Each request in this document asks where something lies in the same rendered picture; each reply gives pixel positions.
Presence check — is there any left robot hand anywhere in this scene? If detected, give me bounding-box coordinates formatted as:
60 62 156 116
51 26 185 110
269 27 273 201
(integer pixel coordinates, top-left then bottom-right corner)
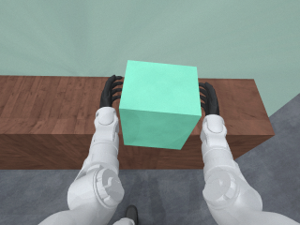
99 75 123 108

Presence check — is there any robot right upper arm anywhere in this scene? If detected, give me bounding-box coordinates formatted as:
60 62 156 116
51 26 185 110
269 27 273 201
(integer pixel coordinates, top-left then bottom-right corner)
202 170 300 225

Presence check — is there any left robot forearm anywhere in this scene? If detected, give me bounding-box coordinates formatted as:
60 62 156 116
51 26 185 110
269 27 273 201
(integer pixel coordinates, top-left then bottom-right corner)
74 107 119 181

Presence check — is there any right robot hand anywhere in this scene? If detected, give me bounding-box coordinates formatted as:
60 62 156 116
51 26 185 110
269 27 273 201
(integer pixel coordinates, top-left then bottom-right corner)
198 82 220 116

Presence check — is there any carton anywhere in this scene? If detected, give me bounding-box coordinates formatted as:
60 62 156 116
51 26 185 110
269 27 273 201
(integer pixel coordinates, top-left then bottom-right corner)
119 60 202 150

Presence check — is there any pedestal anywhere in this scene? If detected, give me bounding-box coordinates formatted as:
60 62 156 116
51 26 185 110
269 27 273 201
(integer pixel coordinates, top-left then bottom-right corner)
0 75 276 170

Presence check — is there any robot left upper arm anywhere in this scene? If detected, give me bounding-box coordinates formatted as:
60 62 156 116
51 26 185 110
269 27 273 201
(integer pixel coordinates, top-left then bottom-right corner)
38 168 125 225

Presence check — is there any right robot forearm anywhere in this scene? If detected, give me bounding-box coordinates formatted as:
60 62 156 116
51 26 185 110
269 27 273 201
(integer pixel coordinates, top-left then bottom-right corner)
200 114 248 184

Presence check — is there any robot left foot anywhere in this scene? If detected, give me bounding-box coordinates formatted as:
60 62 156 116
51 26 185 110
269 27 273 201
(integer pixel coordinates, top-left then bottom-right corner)
125 205 139 225

